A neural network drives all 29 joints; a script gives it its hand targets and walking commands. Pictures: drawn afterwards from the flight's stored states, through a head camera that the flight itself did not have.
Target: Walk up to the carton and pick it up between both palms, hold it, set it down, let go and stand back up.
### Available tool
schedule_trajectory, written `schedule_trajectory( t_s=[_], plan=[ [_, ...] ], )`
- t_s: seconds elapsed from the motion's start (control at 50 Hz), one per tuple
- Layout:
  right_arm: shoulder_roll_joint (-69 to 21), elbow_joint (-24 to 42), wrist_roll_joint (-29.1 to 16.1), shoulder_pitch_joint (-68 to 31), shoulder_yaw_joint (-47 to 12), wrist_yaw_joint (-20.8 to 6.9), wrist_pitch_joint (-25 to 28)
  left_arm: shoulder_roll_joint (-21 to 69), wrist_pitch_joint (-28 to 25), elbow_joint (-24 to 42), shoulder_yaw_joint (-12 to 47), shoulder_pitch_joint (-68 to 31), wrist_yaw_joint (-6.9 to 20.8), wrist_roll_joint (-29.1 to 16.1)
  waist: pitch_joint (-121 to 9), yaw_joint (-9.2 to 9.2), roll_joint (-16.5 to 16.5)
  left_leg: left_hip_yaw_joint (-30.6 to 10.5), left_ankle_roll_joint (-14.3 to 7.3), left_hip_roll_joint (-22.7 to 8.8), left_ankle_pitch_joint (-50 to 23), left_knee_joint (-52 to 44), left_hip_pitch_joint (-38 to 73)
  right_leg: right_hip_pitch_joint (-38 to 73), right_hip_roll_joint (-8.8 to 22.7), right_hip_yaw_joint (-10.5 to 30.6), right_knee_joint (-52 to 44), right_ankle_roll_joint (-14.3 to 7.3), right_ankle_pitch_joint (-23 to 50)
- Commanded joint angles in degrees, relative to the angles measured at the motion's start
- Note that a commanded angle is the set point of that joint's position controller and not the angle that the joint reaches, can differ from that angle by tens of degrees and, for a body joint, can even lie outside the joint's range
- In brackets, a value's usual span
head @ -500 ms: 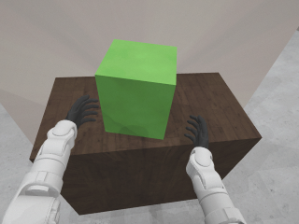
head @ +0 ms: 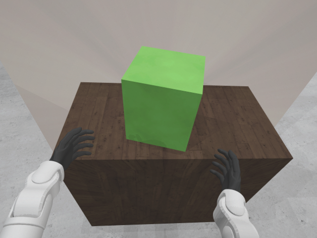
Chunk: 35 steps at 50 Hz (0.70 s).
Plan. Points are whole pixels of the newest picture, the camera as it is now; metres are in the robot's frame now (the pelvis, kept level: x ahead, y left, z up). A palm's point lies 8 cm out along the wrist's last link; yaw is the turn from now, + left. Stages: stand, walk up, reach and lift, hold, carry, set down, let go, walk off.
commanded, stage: set down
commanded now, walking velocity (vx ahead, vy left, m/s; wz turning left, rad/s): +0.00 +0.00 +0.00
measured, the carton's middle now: (164, 99) +0.54 -0.02 +0.06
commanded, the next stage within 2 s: none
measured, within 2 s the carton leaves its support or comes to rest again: neither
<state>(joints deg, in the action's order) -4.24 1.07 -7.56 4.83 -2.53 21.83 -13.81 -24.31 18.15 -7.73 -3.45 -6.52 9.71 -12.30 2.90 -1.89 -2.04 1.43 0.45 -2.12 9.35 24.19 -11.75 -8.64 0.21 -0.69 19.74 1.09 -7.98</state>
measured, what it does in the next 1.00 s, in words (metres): stands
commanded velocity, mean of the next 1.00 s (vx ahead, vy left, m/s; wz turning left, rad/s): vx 0.00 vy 0.00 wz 0.00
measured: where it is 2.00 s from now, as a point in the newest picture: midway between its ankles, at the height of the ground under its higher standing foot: outside the picture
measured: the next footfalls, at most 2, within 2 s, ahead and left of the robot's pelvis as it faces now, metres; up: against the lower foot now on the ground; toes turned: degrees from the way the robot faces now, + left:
none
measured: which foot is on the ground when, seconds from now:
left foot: down 0.00-1.00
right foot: down 0.00-1.00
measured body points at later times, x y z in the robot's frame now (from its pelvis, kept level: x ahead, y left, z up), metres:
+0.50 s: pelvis +0.02 +0.00 +0.00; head +0.02 +0.00 +0.45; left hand +0.26 +0.24 +0.05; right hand +0.21 -0.18 +0.03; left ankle +0.04 +0.12 -0.74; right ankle +0.03 -0.13 -0.74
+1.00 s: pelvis +0.04 +0.00 +0.00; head +0.06 +0.00 +0.45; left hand +0.25 +0.25 +0.02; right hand +0.22 -0.18 +0.02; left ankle +0.04 +0.12 -0.74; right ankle +0.03 -0.13 -0.74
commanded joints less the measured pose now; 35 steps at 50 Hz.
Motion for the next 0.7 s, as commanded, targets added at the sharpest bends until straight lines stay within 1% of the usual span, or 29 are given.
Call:
schedule_trajectory(
  t_s=[0.0,0.02,0.06,0.08,0.1,0.16,0.18,0.2,0.22,0.24,0.26,0.28,0.3,0.32,0.36,0.38,0.4,0.42,0.46,0.48,0.5,0.54,0.56,0.58,0.6,0.62,0.64,0.66,0.68],
  plan=[
    [3.25,20.47,-4.34,-3.02,-2.39,0.34,-0.81,-14.95,-0.38,14.93,-6.95,-8.49,0.45,-2.15,-8.41,5.65,8.16,4.34,-0.49,0.66,4.33,-6.26,5.59,5.81,0.17,0.20,-3.74,-1.79,-6.53],
    [3.61,21.82,-4.89,-1.42,-2.60,0.43,-1.20,-15.19,-0.21,16.30,-7.58,-5.53,0.48,-2.11,-8.15,6.16,8.08,4.31,-0.41,0.64,3.10,-6.33,6.06,6.31,0.11,0.02,-3.79,-1.78,-5.51],
    [3.17,23.20,-4.35,0.92,-2.24,0.62,-2.02,-15.73,0.01,17.63,-7.46,-3.79,0.51,-2.65,-8.49,5.86,8.26,4.28,-0.31,0.69,3.00,-5.87,5.61,6.42,0.37,0.20,-3.44,-1.88,-5.52],
    [3.29,24.34,-4.53,-0.44,-2.03,0.62,-2.40,-16.52,0.04,18.28,-7.23,-4.96,0.55,-3.21,-8.33,5.75,8.51,4.35,-0.38,0.67,3.84,-5.85,5.36,5.77,0.47,0.33,-3.36,-1.79,-6.41],
    [3.03,24.50,-5.03,3.02,-3.00,0.38,-2.71,-16.07,-0.13,19.41,-7.33,-1.57,0.39,-2.83,-7.12,6.30,9.48,3.85,-0.21,0.51,3.25,-5.77,5.26,6.02,0.59,0.50,-3.22,-2.16,-5.91],
    [3.76,25.75,-5.00,5.26,-2.98,-0.10,-3.54,-16.17,-0.17,19.35,-8.44,1.31,0.37,-2.62,-6.97,6.95,8.99,3.34,-0.28,0.34,2.51,-5.74,5.05,6.17,0.51,0.23,-3.07,-2.50,-5.78],
    [4.06,24.41,-4.97,7.58,-2.82,-0.37,-3.95,-15.94,-0.04,19.76,-8.39,3.04,0.28,-1.53,-6.44,6.90,10.36,3.17,0.09,0.16,2.17,-5.92,5.99,6.59,0.32,0.02,-3.02,-2.68,-5.64],
    [4.31,25.86,-5.11,6.68,-2.77,-0.52,-3.76,-15.87,-0.02,20.55,-8.37,2.94,0.22,-1.76,-6.34,7.10,10.45,3.25,0.22,0.23,1.79,-5.86,5.27,6.28,0.31,-0.01,-2.92,-2.66,-5.33],
    [3.96,25.97,-5.29,8.27,-3.38,-0.74,-3.61,-15.34,-0.46,20.50,-8.23,4.58,0.38,-1.59,-6.23,7.12,10.31,3.18,0.02,0.24,2.24,-5.84,5.78,6.14,0.52,0.16,-3.21,-2.70,-5.92],
    [4.17,27.81,-5.43,9.19,-3.50,-0.96,-3.56,-15.36,-0.79,22.20,-8.40,5.72,0.17,-1.70,-5.69,7.68,10.24,2.83,0.07,0.15,1.98,-6.17,5.02,6.46,0.33,0.11,-2.89,-2.94,-5.98],
    [4.44,28.08,-5.21,9.35,-3.59,-1.08,-3.65,-15.43,-0.84,22.27,-8.32,5.59,0.29,-1.88,-5.59,7.28,10.10,2.89,0.06,0.11,2.51,-5.98,5.03,6.09,0.47,0.24,-2.96,-2.83,-6.87],
    [4.91,29.55,-5.24,11.94,-3.96,-1.43,-3.35,-15.11,-1.47,22.37,-8.75,8.94,0.18,-2.07,-4.82,7.97,8.84,2.55,-0.11,-0.03,2.27,-6.22,5.68,6.13,0.45,0.10,-3.08,-2.97,-6.74],
    [4.74,29.55,-4.83,11.84,-4.16,-1.64,-3.25,-15.09,-1.57,22.62,-8.31,8.29,0.04,-1.97,-5.20,7.81,8.96,2.75,-0.02,0.12,2.20,-5.95,5.76,5.75,0.41,-0.07,-3.05,-2.85,-7.07],
    [4.81,31.16,-4.90,12.88,-4.84,-1.73,-2.88,-15.37,-1.97,23.65,-8.76,9.99,0.13,-2.21,-5.35,8.25,8.68,2.75,-0.06,0.22,1.52,-5.85,5.77,5.72,0.47,0.40,-3.11,-2.66,-6.56],
    [5.10,30.58,-4.30,16.04,-4.74,-2.12,-2.42,-15.19,-2.66,23.37,-8.91,12.19,0.28,-2.10,-5.03,8.01,8.38,2.32,0.10,0.11,0.40,-5.62,6.73,5.37,0.38,0.44,-3.12,-2.69,-5.70],
    [5.49,32.77,-4.11,16.57,-4.85,-2.12,-2.00,-15.03,-3.06,24.05,-8.66,12.71,0.32,-2.97,-4.98,7.64,7.12,2.65,-0.10,0.32,0.13,-5.60,7.23,4.59,0.38,0.37,-3.37,-2.24,-5.40],
    [5.64,32.84,-3.71,16.93,-4.51,-2.07,-1.89,-15.59,-3.59,24.62,-8.46,12.80,0.44,-3.29,-5.13,7.13,6.86,2.35,-0.16,0.15,0.19,-5.51,7.01,4.75,0.52,0.57,-3.15,-2.28,-5.07],
    [5.76,32.78,-3.58,17.64,-4.87,-2.52,-1.64,-15.13,-3.81,24.15,-8.40,13.65,0.48,-3.23,-4.47,7.10,7.22,2.41,-0.20,0.09,0.87,-5.58,6.98,4.15,0.56,0.54,-3.37,-2.33,-5.69],
    [6.78,31.92,-2.76,18.53,-4.83,-2.93,-1.46,-14.89,-4.55,24.05,-8.66,13.98,0.31,-3.13,-3.98,7.26,6.65,2.23,-0.19,0.05,1.07,-5.55,6.11,4.27,0.56,0.26,-2.93,-2.43,-5.65],
    [6.33,32.44,-2.57,19.24,-4.84,-2.54,-1.22,-15.88,-4.92,23.77,-8.79,14.04,0.74,-3.54,-4.11,6.81,5.84,2.34,-0.54,0.17,2.01,-5.44,6.04,4.74,1.03,0.85,-3.22,-2.06,-5.75],
    [6.38,31.43,-2.54,20.14,-5.44,-2.88,-1.24,-15.41,-5.04,23.32,-8.96,14.75,0.54,-3.22,-3.06,7.15,6.53,2.47,-0.44,0.32,2.12,-5.67,6.28,3.82,0.99,0.80,-3.37,-2.16,-6.35],
    [6.41,31.76,-2.42,20.42,-5.30,-3.08,-1.04,-15.27,-5.59,23.11,-8.44,15.28,0.73,-3.24,-3.26,6.63,6.50,2.35,-0.47,0.21,2.83,-5.79,5.99,4.45,1.13,0.97,-3.28,-2.16,-6.12],
    [7.04,30.16,-2.01,20.04,-5.12,-3.48,-1.00,-14.32,-5.58,22.75,-8.22,15.23,0.48,-2.94,-2.53,6.62,7.03,2.17,-0.21,0.12,2.76,-5.94,5.61,3.96,0.86,0.61,-3.00,-2.36,-6.37],
    [6.89,31.14,-2.35,20.99,-5.39,-3.43,-0.54,-14.67,-5.88,23.21,-8.45,16.22,0.65,-2.87,-2.91,6.86,7.05,2.07,-0.14,0.14,2.46,-5.92,5.48,4.98,0.90,0.74,-3.05,-2.31,-5.78],
    [7.09,29.72,-1.76,21.18,-4.78,-3.60,-0.53,-14.06,-5.77,22.19,-8.06,16.47,0.77,-2.57,-2.31,6.22,7.03,1.99,0.01,0.06,2.39,-5.88,5.26,4.94,0.90,0.72,-3.14,-2.42,-5.37],
    [7.82,29.14,-1.50,20.98,-4.13,-3.88,-0.52,-14.02,-5.91,21.54,-8.84,17.16,0.53,-2.18,-2.78,6.80,7.06,1.86,0.02,0.06,2.45,-6.11,5.01,5.23,0.70,0.64,-3.01,-2.39,-5.45],
    [7.94,27.87,-1.36,21.00,-4.28,-4.16,-0.62,-13.21,-5.88,20.78,-8.07,16.82,0.53,-1.88,-2.75,6.60,6.93,1.84,0.18,0.12,1.68,-5.89,5.29,4.93,0.70,0.63,-3.01,-2.50,-4.70],
    [7.92,28.52,-1.57,21.77,-4.00,-4.22,0.05,-13.36,-6.08,21.41,-8.61,18.35,0.55,-1.54,-3.45,6.87,7.31,1.45,0.41,-0.08,0.29,-5.94,5.33,6.00,0.44,0.86,-2.89,-2.48,-3.38],
    [8.21,27.09,-1.58,21.68,-3.81,-4.69,0.29,-12.16,-6.13,21.45,-7.88,18.52,0.47,-1.20,-2.96,6.24,8.33,1.36,0.83,-0.07,-0.02,-5.86,5.78,5.49,0.36,0.64,-3.00,-2.62,-3.04]
  ],
)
